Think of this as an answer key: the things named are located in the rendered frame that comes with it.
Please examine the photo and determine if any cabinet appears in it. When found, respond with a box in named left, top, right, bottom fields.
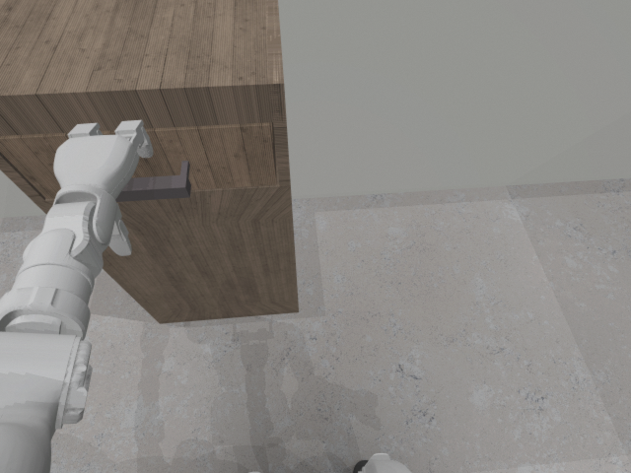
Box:
left=0, top=0, right=299, bottom=324

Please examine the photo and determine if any robot left forearm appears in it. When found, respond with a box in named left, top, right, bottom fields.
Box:
left=0, top=184, right=117, bottom=340

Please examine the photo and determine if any drawer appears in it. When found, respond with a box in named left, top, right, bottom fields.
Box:
left=0, top=122, right=277, bottom=199

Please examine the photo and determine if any robot right shin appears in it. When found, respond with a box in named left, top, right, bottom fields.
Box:
left=364, top=453, right=390, bottom=467

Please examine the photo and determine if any handle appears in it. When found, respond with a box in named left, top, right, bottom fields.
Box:
left=115, top=161, right=191, bottom=202

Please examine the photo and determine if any robot left upper arm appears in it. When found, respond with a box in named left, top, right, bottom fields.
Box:
left=0, top=331, right=93, bottom=473

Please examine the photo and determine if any robot left hand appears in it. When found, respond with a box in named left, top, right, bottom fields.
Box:
left=53, top=120, right=154, bottom=256

